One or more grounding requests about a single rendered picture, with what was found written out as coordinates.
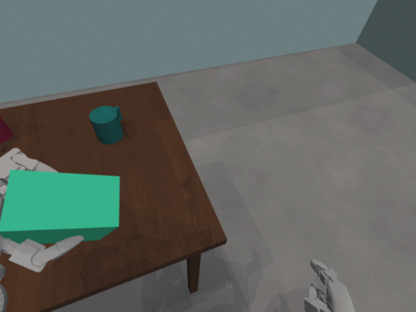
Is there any table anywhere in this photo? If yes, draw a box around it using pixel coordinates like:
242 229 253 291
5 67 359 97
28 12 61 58
0 82 227 312

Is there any right robot hand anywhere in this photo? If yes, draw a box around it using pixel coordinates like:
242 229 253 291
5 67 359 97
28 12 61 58
304 259 355 312

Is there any sponge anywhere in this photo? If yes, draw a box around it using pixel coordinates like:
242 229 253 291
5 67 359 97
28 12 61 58
0 170 120 244

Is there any left robot hand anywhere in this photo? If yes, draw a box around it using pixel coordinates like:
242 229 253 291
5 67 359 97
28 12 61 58
0 148 85 273

